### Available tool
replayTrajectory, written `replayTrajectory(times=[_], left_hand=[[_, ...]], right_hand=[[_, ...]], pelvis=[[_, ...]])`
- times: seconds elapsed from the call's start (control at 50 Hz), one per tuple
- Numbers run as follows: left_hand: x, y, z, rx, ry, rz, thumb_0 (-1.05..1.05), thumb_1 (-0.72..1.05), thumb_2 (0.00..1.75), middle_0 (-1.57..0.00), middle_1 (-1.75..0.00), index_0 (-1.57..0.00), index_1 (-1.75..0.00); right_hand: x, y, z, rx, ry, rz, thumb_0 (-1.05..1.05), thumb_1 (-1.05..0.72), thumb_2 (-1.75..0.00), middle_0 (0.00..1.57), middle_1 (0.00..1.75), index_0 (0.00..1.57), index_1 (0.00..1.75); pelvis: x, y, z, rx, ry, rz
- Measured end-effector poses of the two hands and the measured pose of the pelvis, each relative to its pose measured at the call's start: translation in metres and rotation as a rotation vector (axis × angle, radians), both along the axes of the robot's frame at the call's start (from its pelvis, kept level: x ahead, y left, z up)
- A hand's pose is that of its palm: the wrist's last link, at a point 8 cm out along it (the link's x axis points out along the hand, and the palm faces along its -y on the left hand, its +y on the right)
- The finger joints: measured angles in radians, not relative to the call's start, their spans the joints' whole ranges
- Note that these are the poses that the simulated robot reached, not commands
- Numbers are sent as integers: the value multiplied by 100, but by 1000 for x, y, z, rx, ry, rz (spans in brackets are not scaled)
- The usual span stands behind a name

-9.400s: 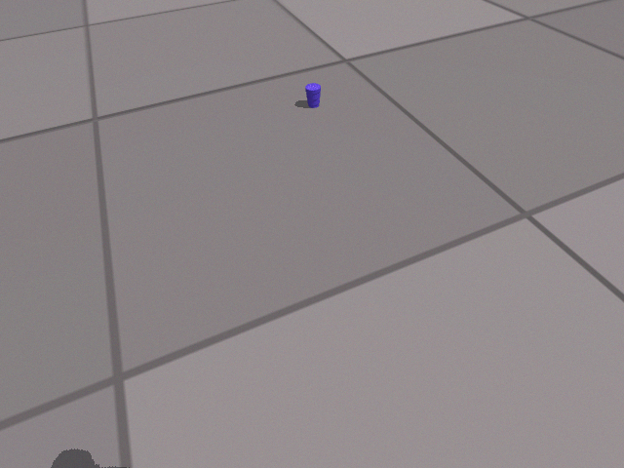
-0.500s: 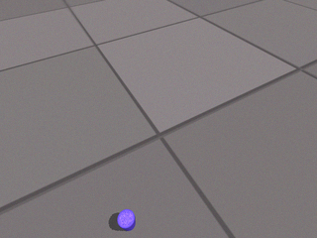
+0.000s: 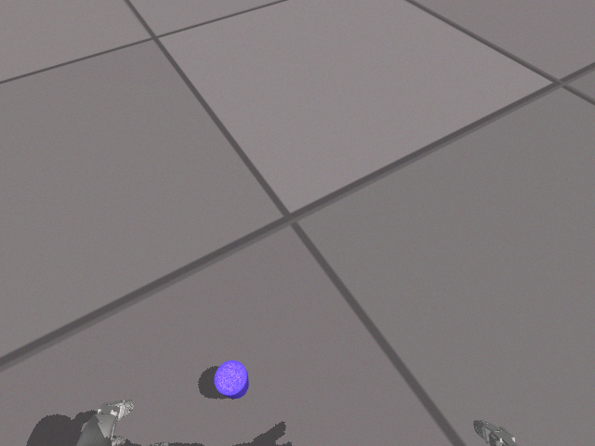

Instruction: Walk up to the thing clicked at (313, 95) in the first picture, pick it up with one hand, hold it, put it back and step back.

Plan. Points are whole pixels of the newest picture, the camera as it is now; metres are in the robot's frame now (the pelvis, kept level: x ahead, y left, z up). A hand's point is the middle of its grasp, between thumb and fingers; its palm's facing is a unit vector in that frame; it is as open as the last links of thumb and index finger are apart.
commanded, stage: go down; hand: left
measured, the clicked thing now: (234, 382) +0.36 +0.23 -0.70
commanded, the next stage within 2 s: none
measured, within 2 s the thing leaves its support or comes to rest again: neither
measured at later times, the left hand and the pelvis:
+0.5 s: hand out of the picture +0.14 +0.27 -0.18, palm faces +0.00 -0.92 -0.38, open 16.0 cm; pelvis +0.00 +0.01 -0.06, yaw +0 degrees
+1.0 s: hand (129, 440) +0.18 +0.32 -0.24, palm faces +0.04 -0.92 -0.40, open 16.3 cm; pelvis -0.03 +0.01 -0.14, yaw +0 degrees
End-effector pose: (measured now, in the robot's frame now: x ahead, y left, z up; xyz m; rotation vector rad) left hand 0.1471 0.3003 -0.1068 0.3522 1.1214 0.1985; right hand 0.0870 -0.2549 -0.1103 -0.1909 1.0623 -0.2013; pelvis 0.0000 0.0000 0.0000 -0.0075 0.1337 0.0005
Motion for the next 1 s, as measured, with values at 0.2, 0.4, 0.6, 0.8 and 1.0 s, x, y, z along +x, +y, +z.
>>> replayTrajectory(times=[0.2,0.4,0.6,0.8,1.0], left_hand=[[-8,8,-19,9,-19,11,0,-24,61,-5,-55,-6,-52],[-13,13,-28,10,-31,2,0,-37,47,-5,-43,-5,-42],[-16,20,-37,10,-54,5,0,-42,35,-5,-32,-5,-32],[-22,27,-50,14,-83,6,0,-44,29,-6,-28,-6,-27],[14,59,-100,30,-274,-48,0,-46,34,-6,-35,-7,-33]], right_hand=[[30,3,-12,-37,-113,38,1,-84,-89,21,30,20,30],[65,11,-17,-70,-226,81,1,-80,-88,21,30,20,30],[79,23,-29,-72,-286,109,1,-79,-87,21,30,20,30],[69,25,-48,-74,-270,118,1,-80,-88,21,30,20,30],[55,8,-109,-113,-223,166,1,-86,-89,21,30,20,30]], pelvis=[[1,6,-27,-10,67,4],[4,9,-47,-26,117,11],[1,11,-65,-40,159,16],[-7,11,-83,-45,196,15],[-29,7,-138,-39,303,7]])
